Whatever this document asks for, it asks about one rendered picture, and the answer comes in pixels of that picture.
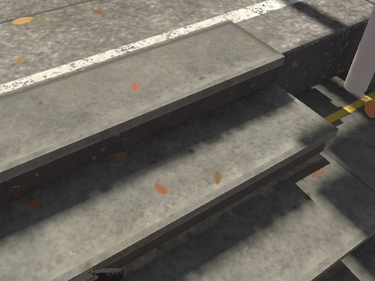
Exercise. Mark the robot left hand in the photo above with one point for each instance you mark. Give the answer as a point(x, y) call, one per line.
point(110, 274)

